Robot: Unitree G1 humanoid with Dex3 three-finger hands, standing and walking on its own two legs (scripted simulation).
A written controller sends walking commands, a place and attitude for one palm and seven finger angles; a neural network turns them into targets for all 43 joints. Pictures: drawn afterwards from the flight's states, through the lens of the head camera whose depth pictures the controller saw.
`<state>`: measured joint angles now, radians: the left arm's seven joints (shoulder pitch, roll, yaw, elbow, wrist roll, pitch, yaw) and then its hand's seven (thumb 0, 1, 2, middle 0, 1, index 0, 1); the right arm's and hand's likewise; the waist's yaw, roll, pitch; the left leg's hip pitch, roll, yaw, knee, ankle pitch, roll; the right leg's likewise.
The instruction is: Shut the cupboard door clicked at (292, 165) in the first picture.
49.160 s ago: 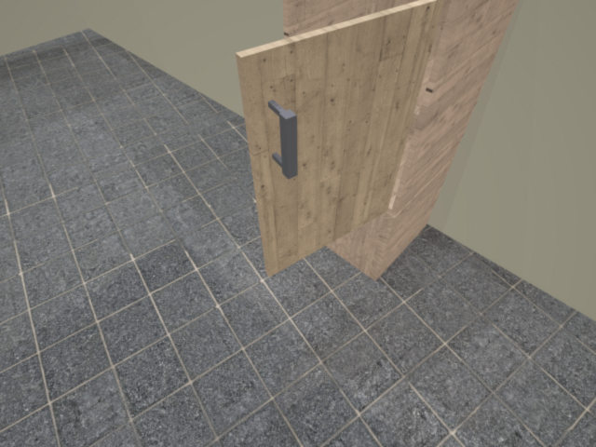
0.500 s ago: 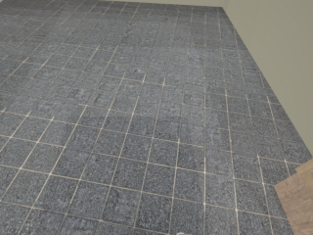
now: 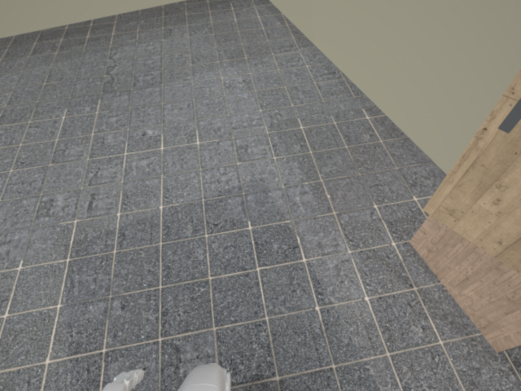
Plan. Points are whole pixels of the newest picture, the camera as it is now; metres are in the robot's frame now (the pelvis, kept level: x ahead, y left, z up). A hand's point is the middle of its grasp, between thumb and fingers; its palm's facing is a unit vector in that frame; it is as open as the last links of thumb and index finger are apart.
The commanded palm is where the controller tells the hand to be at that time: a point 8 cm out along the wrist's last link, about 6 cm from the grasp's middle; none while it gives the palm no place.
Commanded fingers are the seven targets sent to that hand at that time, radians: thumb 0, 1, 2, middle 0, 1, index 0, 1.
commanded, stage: turn to face it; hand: left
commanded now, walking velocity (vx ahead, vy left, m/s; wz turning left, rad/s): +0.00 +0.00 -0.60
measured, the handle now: out of the picture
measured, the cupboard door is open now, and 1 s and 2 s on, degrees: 20 20 20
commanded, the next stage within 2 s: take the last steps up to it in 1.22 s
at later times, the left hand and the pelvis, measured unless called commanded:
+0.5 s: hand (156, 367) +0.17 +0.21 -0.16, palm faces -0.28 -0.93 -0.23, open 7.4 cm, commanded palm none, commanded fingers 0.00 0.90 0.90 -0.20 -0.30 -0.20 -0.30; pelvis +0.02 +0.02 +0.00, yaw -19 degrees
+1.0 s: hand (196, 336) +0.23 +0.14 -0.17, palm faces -0.51 -0.83 -0.21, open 7.4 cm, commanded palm none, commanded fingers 0.00 0.90 0.90 -0.20 -0.30 -0.20 -0.30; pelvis +0.05 +0.02 -0.01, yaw -34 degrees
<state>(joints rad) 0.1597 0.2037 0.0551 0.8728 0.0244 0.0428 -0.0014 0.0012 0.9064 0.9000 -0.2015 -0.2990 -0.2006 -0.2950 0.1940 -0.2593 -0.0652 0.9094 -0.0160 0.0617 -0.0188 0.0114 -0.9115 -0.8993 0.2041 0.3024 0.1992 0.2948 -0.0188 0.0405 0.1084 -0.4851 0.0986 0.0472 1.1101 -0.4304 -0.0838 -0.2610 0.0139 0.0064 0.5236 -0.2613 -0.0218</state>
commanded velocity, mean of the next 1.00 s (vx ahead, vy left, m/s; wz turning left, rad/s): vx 0.00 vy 0.00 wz -0.55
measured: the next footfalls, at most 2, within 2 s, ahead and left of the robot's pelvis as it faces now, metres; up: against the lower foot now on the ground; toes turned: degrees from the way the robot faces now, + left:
left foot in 0.20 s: +0.08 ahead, +0.15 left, +0.00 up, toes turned -5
right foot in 0.58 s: +0.02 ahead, -0.12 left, +0.00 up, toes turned -26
